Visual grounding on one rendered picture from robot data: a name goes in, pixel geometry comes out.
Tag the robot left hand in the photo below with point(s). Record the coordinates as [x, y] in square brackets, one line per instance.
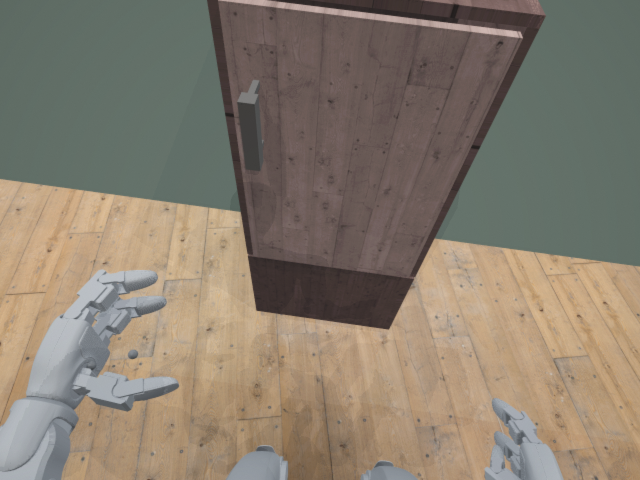
[59, 369]

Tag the robot right shin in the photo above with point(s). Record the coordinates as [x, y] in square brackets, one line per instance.
[383, 463]

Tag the left robot forearm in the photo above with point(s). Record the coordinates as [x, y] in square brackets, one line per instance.
[34, 440]

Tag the handle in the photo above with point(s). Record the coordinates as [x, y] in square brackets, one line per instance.
[250, 124]

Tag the robot left thigh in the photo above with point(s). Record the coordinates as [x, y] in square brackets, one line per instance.
[260, 465]

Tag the robot right hand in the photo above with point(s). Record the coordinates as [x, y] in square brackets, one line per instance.
[532, 460]

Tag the cupboard door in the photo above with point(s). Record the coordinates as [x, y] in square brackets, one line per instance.
[366, 119]

